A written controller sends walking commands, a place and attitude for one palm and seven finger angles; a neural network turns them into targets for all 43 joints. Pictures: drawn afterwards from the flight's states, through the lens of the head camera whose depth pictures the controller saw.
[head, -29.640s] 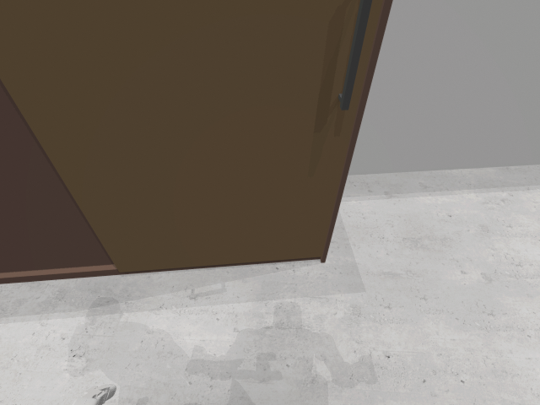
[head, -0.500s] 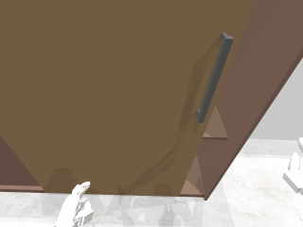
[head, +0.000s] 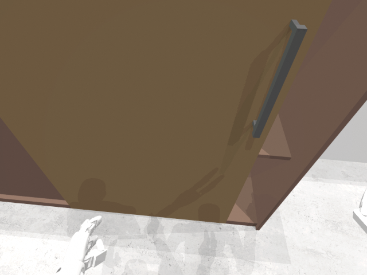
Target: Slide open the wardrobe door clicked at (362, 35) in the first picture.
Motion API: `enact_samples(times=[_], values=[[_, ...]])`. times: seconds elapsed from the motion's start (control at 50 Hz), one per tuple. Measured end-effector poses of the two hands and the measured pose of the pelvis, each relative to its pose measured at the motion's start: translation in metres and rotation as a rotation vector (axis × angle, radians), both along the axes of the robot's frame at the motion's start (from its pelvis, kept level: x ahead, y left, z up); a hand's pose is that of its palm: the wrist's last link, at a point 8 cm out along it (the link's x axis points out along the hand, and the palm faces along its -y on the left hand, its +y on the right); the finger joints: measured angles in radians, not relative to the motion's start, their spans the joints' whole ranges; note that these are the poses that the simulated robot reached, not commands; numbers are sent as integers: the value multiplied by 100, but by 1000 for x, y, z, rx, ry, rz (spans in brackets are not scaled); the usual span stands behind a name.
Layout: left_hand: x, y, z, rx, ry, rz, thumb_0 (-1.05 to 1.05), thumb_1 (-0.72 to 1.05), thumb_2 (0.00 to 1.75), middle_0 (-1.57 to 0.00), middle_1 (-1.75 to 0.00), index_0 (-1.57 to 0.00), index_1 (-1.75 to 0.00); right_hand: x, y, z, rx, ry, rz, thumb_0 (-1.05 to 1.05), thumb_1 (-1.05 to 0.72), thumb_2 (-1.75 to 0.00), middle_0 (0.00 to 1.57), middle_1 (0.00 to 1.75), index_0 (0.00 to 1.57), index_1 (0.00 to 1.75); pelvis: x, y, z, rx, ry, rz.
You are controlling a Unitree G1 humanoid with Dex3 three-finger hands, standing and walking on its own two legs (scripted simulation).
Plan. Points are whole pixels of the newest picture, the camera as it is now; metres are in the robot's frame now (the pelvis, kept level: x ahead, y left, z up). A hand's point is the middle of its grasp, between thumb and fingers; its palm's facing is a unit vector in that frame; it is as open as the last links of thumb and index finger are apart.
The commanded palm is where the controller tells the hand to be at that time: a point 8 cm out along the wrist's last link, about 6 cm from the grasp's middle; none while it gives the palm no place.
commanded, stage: step back with the hand held close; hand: right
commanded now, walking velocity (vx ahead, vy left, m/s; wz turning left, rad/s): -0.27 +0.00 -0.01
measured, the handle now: (272, 88) +0.49 -0.19 +0.18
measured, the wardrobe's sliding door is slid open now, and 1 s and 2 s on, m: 0.18 0.18 0.18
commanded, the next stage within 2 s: stop stepping back and stand still in 1.28 s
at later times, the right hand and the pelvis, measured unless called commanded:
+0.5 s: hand out of the picture +0.12 -0.30 +0.15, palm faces +0.48 +0.77 -0.43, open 7.4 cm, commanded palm +0.06 -0.33 +0.17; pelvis -0.07 -0.03 -0.01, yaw -4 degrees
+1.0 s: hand out of the picture +0.07 -0.29 +0.16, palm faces +0.39 +0.83 -0.41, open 7.4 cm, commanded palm +0.00 -0.34 +0.17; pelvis -0.13 -0.03 -0.01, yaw -2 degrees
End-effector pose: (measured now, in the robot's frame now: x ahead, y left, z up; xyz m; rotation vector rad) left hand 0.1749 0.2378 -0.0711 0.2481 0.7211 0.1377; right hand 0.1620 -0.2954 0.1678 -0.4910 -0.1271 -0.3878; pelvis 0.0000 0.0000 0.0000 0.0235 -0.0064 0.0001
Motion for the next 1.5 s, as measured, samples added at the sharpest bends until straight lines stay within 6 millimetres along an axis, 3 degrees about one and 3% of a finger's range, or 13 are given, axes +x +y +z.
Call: enact_samples(times=[0.22,0.46,0.72,0.82,0.92,1.04,1.12,1.2,1.26,1.3,1.36,1.5], values=[[-33,-19,5,14,-11,27,2,91,90,-20,-30,-20,-30,-29,-25,10,-80,-53,31,2,-89,-89,22,30,21,30,-28,-17,-5,0,3,7],[-69,-38,-5,27,4,-47,2,90,90,-20,-30,-20,-30,-82,-39,-6,-53,-100,-42,2,-89,-89,21,30,21,30,-62,-24,-12,22,4,-61],[-81,-53,-1,44,-33,-89,2,90,90,-20,-30,-20,-30,-111,-61,10,-128,-205,-64,1,-89,-89,22,30,21,30,-84,-31,-13,55,23,-111],[-78,-54,-3,26,-42,-114,2,90,90,-20,-30,-20,-30,-124,-54,4,-113,-173,-45,1,-89,-89,21,30,20,30,-100,-27,-16,39,76,-54],[-92,-55,1,29,-29,-78,2,90,90,-20,-30,-20,-30,-123,-39,-2,-53,-171,50,2,-89,-89,21,30,21,30,-115,-30,-13,50,41,-36],[-121,-49,17,44,-94,-21,2,90,90,-20,-30,-20,-30,-136,-44,6,-83,-197,108,1,-88,-89,22,30,21,30,-139,-33,-14,55,18,-37],[-147,-43,18,47,-96,-4,2,90,90,-20,-30,-20,-30,-166,-55,13,-126,-176,79,1,-89,-89,22,30,21,30,-161,-35,-14,49,19,-38],[-184,-43,17,76,-20,16,2,90,90,-20,-30,-20,-30,-195,-62,10,-86,-190,56,1,-89,-89,22,30,21,30,-169,-48,-8,8,32,12],[-209,-50,12,121,21,18,2,90,90,-20,-30,-20,-30,-201,-74,-3,-27,-218,44,1,-89,-89,21,30,21,30,-179,-61,-11,21,43,-5],[-221,-56,3,143,38,19,2,90,90,-20,-30,-20,-30,-200,-84,-12,-18,-229,46,1,-89,-89,21,30,21,30,-196,-69,-18,31,41,-42],[-243,-74,1,106,44,22,2,90,90,-20,-30,-20,-30,-203,-94,-15,-7,-204,58,1,-89,-89,21,30,21,30,-223,-73,-14,22,18,-9],[-296,-107,22,6,-47,40,2,90,90,-20,-30,-20,-30,-250,-76,27,-62,-219,204,2,-89,-89,21,30,21,30,-257,-84,3,76,10,43]])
